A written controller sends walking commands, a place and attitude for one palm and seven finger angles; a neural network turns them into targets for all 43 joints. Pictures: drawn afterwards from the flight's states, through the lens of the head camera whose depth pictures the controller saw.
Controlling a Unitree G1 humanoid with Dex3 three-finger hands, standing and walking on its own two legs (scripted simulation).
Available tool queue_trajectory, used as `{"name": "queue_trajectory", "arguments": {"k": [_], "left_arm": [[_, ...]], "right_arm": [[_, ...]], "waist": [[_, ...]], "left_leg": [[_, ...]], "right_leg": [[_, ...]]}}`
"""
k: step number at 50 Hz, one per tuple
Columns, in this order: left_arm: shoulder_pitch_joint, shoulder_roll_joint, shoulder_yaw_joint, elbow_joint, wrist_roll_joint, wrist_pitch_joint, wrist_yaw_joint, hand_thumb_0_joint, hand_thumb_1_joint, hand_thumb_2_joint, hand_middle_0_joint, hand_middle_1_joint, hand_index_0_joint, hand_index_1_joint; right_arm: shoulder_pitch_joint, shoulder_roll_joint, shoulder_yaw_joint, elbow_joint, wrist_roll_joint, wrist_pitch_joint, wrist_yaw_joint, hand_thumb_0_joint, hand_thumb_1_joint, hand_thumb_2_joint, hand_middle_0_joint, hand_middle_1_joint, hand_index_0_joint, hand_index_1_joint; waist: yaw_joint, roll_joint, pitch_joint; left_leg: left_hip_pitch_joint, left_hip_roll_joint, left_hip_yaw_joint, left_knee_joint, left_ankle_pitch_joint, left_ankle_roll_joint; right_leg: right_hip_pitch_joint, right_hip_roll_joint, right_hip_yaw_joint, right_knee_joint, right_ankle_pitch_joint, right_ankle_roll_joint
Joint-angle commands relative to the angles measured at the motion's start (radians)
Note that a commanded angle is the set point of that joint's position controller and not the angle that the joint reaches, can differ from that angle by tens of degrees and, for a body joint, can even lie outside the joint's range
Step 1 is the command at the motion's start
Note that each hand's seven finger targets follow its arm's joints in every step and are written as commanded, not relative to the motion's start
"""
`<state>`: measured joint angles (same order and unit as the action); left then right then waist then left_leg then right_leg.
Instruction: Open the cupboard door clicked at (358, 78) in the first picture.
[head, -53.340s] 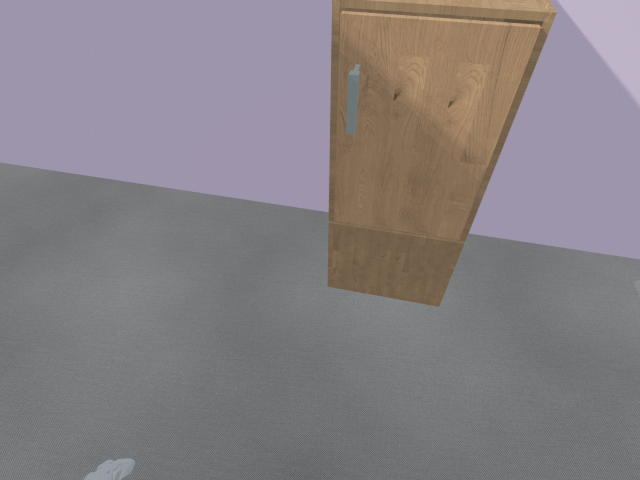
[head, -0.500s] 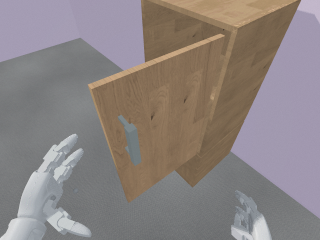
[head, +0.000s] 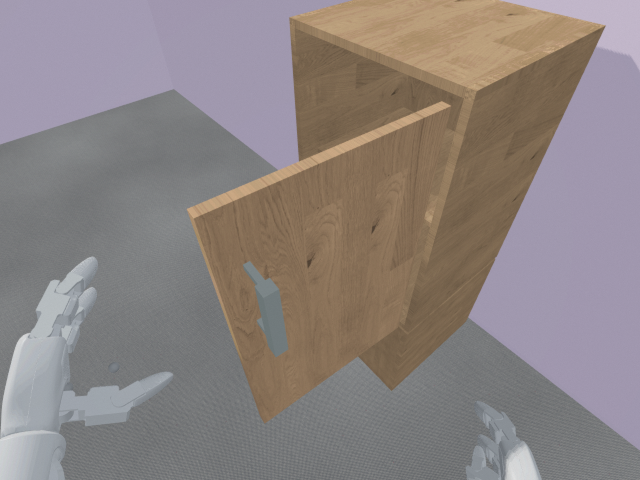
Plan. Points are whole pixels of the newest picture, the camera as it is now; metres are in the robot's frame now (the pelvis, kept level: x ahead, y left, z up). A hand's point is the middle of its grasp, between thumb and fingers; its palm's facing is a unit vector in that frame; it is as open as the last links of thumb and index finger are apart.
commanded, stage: draw the hand back to the body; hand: left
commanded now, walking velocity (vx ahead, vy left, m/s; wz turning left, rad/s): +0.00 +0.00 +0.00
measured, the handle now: (265, 310) +0.31 +0.12 +0.04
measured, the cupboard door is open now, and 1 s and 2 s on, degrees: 86 86 86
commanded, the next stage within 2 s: step back with the hand held close in 0.72 s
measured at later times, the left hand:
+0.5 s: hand (89, 329) +0.20 +0.25 +0.16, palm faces +0.46 -0.79 -0.41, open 7.8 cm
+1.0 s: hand (88, 328) +0.20 +0.25 +0.17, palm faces +0.42 -0.79 -0.46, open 7.4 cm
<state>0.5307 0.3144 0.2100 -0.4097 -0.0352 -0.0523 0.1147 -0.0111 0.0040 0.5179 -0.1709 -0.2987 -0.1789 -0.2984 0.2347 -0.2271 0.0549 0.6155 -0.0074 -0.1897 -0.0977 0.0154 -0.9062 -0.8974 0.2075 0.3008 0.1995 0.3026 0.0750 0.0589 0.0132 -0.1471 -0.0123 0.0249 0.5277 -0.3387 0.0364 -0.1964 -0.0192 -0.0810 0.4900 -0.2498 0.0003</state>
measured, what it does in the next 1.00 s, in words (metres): stands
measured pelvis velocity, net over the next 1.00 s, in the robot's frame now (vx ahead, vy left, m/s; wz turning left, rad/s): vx -0.02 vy -0.02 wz -0.03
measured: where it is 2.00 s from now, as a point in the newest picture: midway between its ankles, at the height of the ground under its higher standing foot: outside the picture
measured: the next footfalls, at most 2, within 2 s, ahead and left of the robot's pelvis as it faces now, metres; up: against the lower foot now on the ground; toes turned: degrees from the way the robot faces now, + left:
right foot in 1.90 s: -0.21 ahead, -0.12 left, +0.00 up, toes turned -5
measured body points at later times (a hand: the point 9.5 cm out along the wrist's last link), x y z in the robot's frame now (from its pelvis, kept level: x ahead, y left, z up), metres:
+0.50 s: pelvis +0.01 -0.01 +0.01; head -0.01 -0.04 +0.46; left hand +0.17 +0.29 +0.18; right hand +0.20 -0.23 -0.08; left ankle -0.03 +0.09 -0.74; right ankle +0.01 -0.12 -0.74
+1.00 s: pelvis -0.02 -0.02 +0.01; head -0.01 -0.03 +0.46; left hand +0.17 +0.29 +0.19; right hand +0.17 -0.24 -0.08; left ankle -0.03 +0.09 -0.74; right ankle +0.01 -0.12 -0.74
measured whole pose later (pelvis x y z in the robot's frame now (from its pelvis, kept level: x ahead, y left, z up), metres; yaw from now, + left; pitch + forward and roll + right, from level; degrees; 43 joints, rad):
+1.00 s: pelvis -0.02 -0.02 +0.01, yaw -2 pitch -2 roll -1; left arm 0.44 0.36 0.39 -0.38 -0.04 -0.15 0.11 0.01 0.89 0.90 -0.21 -0.30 -0.21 -0.30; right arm 0.16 -0.23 0.02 0.61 0.00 -0.09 -0.07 0.01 -0.91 -0.90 0.21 0.30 0.20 0.30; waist 0.04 0.07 0.05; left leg -0.14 0.02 0.04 0.43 -0.26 0.02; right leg -0.17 0.02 -0.07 0.35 -0.14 -0.02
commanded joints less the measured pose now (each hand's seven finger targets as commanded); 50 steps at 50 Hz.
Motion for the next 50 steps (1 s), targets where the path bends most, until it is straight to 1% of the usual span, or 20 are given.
{"name": "queue_trajectory", "arguments": {"k": [1, 5, 8, 10, 12, 15, 17, 18, 24, 27, 31, 35, 41, 42, 43, 44, 45, 47, 48, 50], "left_arm": [[-0.076, 0.159, 0.14, -0.216, 0.009, -0.076, 0.028, 0.0, 0.34, 0.66, -0.18, -0.3, -0.18, -0.3], [-0.074, 0.161, 0.163, -0.19, 0.003, -0.073, 0.021, 0.0, 0.48, 0.72, -0.185, -0.3, -0.185, -0.3], [-0.101, 0.186, 0.193, -0.21, 0.008, -0.08, 0.022, 0.0, 0.585, 0.765, -0.189, -0.3, -0.189, -0.3], [-0.099, 0.194, 0.209, -0.224, 0.005, -0.082, 0.023, 0.0, 0.655, 0.795, -0.191, -0.3, -0.191, -0.3], [-0.109, 0.2, 0.225, -0.216, 0.0, -0.081, 0.021, 0.0, 0.725, 0.825, -0.194, -0.3, -0.194, -0.3], [-0.132, 0.21, 0.248, -0.191, -0.008, -0.081, 0.017, 0.0, 0.83, 0.87, -0.198, -0.3, -0.198, -0.3], [-0.162, 0.217, 0.259, -0.193, -0.007, -0.085, 0.017, 0.0, 0.9, 0.9, -0.2, -0.3, -0.2, -0.3], [-0.154, 0.202, 0.245, -0.164, -0.006, -0.081, 0.014, 0.0, 0.9, 0.9, -0.2, -0.3, -0.2, -0.3], [-0.141, 0.188, 0.224, -0.148, -0.012, -0.086, 0.007, 0.0, 0.9, 0.9, -0.2, -0.3, -0.2, -0.3], [-0.154, 0.207, 0.239, -0.187, -0.008, -0.097, 0.011, 0.0, 0.9, 0.9, -0.2, -0.3, -0.2, -0.3], [-0.168, 0.217, 0.244, -0.203, -0.005, -0.1, 0.017, 0.0, 0.9, 0.9, -0.2, -0.3, -0.2, -0.3], [-0.158, 0.217, 0.249, -0.17, -0.007, -0.102, 0.017, 0.0, 0.9, 0.9, -0.2, -0.3, -0.2, -0.3], [-0.152, 0.198, 0.235, -0.143, -0.011, -0.109, 0.01, 0.0, 0.9, 0.9, -0.2, -0.3, -0.2, -0.3], [-0.285, 0.228, 0.237, -0.216, -0.008, -0.119, 0.013, 0.0, 0.9, 0.9, -0.2, -0.3, -0.2, -0.3], [-0.449, 0.383, 0.389, -0.24, 0.006, -0.171, 0.032, 0.0, 0.9, 0.9, -0.2, -0.3, -0.2, -0.3], [-0.273, 0.267, 0.308, -0.14, 0.001, -0.172, 0.019, 0.0, 0.9, 0.9, -0.2, -0.3, -0.2, -0.3], [-0.162, 0.241, 0.289, -0.108, 0.002, -0.159, 0.012, 0.0, 0.9, 0.9, -0.2, -0.3, -0.2, -0.3], [-0.119, 0.22, 0.26, -0.147, 0.003, -0.158, 0.005, 0.0, 0.9, 0.9, -0.2, -0.3, -0.2, -0.3], [-0.095, 0.218, 0.265, -0.173, 0.002, -0.165, 0.006, 0.0, 0.9, 0.9, -0.2, -0.3, -0.2, -0.3], [-0.04, 0.234, 0.281, -0.202, 0.001, -0.166, 0.013, 0.0, 0.9, 0.9, -0.2, -0.3, -0.2, -0.3]], "right_arm": [[-0.132, -0.103, -0.047, -0.148, -0.006, -0.041, -0.006, 0.0, -0.9, -0.9, 0.2, 0.3, 0.2, 0.3], [-0.147, -0.103, -0.054, -0.141, -0.006, -0.018, 0.003, 0.0, -0.9, -0.9, 0.2, 0.3, 0.2, 0.3], [-0.151, -0.106, -0.057, -0.134, -0.009, -0.01, 0.007, 0.0, -0.9, -0.9, 0.2, 0.3, 0.2, 0.3], [-0.146, -0.101, -0.059, -0.133, -0.009, -0.005, 0.013, 0.0, -0.9, -0.9, 0.2, 0.3, 0.2, 0.3], [-0.148, -0.1, -0.063, -0.135, -0.009, 0.004, 0.014, 0.0, -0.9, -0.9, 0.2, 0.3, 0.2, 0.3], [-0.159, -0.098, -0.064, -0.132, -0.008, 0.018, 0.014, 0.0, -0.9, -0.9, 0.2, 0.3, 0.2, 0.3], [-0.164, -0.098, -0.064, -0.128, -0.007, 0.023, 0.013, 0.0, -0.9, -0.9, 0.2, 0.3, 0.2, 0.3], [-0.166, -0.099, -0.064, -0.123, -0.007, 0.025, 0.012, 0.0, -0.9, -0.9, 0.2, 0.3, 0.2, 0.3], [-0.173, -0.102, -0.07, -0.13, -0.005, 0.033, 0.017, 0.0, -0.9, -0.9, 0.2, 0.3, 0.2, 0.3], [-0.18, -0.097, -0.072, -0.13, -0.005, 0.028, 0.015, 0.0, -0.9, -0.9, 0.2, 0.3, 0.2, 0.3], [-0.181, -0.093, -0.068, -0.124, -0.007, 0.018, 0.011, 0.0, -0.9, -0.9, 0.2, 0.3, 0.2, 0.3], [-0.181, -0.092, -0.069, -0.118, -0.008, 0.011, 0.01, 0.0, -0.9, -0.9, 0.2, 0.3, 0.2, 0.3], [-0.184, -0.093, -0.073, -0.112, -0.004, 0.01, 0.014, 0.0, -0.9, -0.9, 0.2, 0.3, 0.2, 0.3], [-0.199, -0.098, -0.071, -0.114, -0.003, 0.005, 0.013, 0.0, -0.9, -0.9, 0.2, 0.3, 0.2, 0.3], [-0.172, -0.094, -0.046, -0.161, 0.021, 0.022, 0.013, 0.0, -0.9, -0.9, 0.2, 0.3, 0.2, 0.3], [-0.161, -0.09, -0.063, -0.136, 0.009, 0.035, 0.007, 0.0, -0.9, -0.9, 0.2, 0.3, 0.2, 0.3], [-0.163, -0.099, -0.07, -0.14, 0.005, 0.047, 0.011, 0.0, -0.9, -0.9, 0.2, 0.3, 0.2, 0.3], [-0.166, -0.112, -0.078, -0.156, 0.002, 0.065, 0.016, 0.0, -0.9, -0.9, 0.2, 0.3, 0.2, 0.3], [-0.167, -0.113, -0.081, -0.16, 0.0, 0.069, 0.014, 0.0, -0.9, -0.9, 0.2, 0.3, 0.2, 0.3], [-0.16, -0.12, -0.087, -0.174, 0.001, 0.081, 0.013, 0.0, -0.9, -0.9, 0.2, 0.3, 0.2, 0.3]], "waist": [[-0.004, 0.004, -0.077], [-0.001, -0.033, -0.065], [0.004, 0.041, -0.08], [0.005, 0.046, -0.103], [0.004, -0.01, -0.108], [0.003, -0.031, -0.071], [0.003, -0.001, -0.064], [0.003, 0.026, -0.038], [0.002, -0.041, -0.047], [0.006, -0.02, -0.087], [0.004, 0.036, -0.067], [0.005, -0.016, -0.036], [0.004, -0.025, -0.022], [-0.004, -0.004, -0.05], [-0.051, 0.051, 0.077], [-0.055, -0.054, 0.048], [-0.051, -0.105, 0.019], [-0.057, -0.077, -0.042], [-0.055, -0.029, -0.083], [-0.056, -0.007, -0.148]], "left_leg": [[-0.023, 0.04, -0.046, -0.147, 0.353, -0.035], [0.007, 0.044, -0.035, -0.159, 0.398, -0.03], [0.027, 0.041, -0.033, -0.163, 0.457, -0.037], [0.052, 0.043, -0.033, -0.161, 0.517, -0.041], [0.064, 0.045, -0.026, -0.163, 0.508, -0.035], [0.057, 0.044, -0.02, -0.172, 0.466, -0.027], [0.06, 0.042, -0.018, -0.179, 0.439, -0.026], [0.054, 0.04, -0.017, -0.184, 0.426, -0.027], [0.059, 0.04, -0.016, -0.196, 0.351, -0.014], [0.074, 0.035, -0.013, -0.191, 0.347, -0.011], [0.069, 0.031, -0.013, -0.194, 0.333, -0.016], [0.059, 0.033, -0.014, -0.2, 0.301, -0.012], [0.056, 0.034, -0.012, -0.205, 0.268, -0.008], [0.071, 0.03, -0.014, -0.2, 0.255, -0.005], [-0.027, 0.038, -0.035, -0.189, 0.144, -0.001], [-0.025, 0.045, -0.052, -0.154, 0.142, 0.004], [0.01, 0.044, -0.041, -0.133, 0.177, 0.008], [0.02, 0.044, -0.026, -0.105, 0.208, 0.003], [0.013, 0.048, -0.03, -0.114, 0.242, 0.0], [-0.003, 0.064, -0.036, -0.129, 0.301, -0.005]], "right_leg": [[0.142, 0.001, 0.036, -0.087, 0.194, -0.029], [0.162, 0.005, 0.041, -0.111, 0.241, -0.025], [0.187, 0.003, 0.045, -0.119, 0.272, -0.03], [0.197, 0.003, 0.045, -0.115, 0.307, -0.027], [0.199, 0.006, 0.046, -0.124, 0.319, -0.023], [0.192, 0.005, 0.05, -0.142, 0.311, -0.021], [0.185, 0.006, 0.051, -0.149, 0.285, -0.022], [0.177, 0.004, 0.052, -0.157, 0.275, -0.026], [0.178, 0.005, 0.054, -0.171, 0.231, -0.02], [0.189, 0.005, 0.062, -0.171, 0.233, -0.02], [0.18, 0.005, 0.065, -0.179, 0.22, -0.023], [0.168, 0.006, 0.065, -0.192, 0.191, -0.021], [0.157, 0.005, 0.069, -0.205, 0.151, -0.019], [0.155, 0.003, 0.078, -0.21, 0.139, -0.018], [0.039, -0.039, 0.171, -0.254, 0.126, -0.024], [0.011, -0.061, 0.171, -0.265, 0.116, -0.023], [-0.002, -0.068, 0.176, -0.27, 0.146, -0.025], [0.001, -0.088, 0.171, -0.248, 0.194, -0.026], [0.035, -0.09, 0.156, -0.217, 0.252, -0.031], [0.074, -0.082, 0.141, -0.158, 0.32, -0.024]]}}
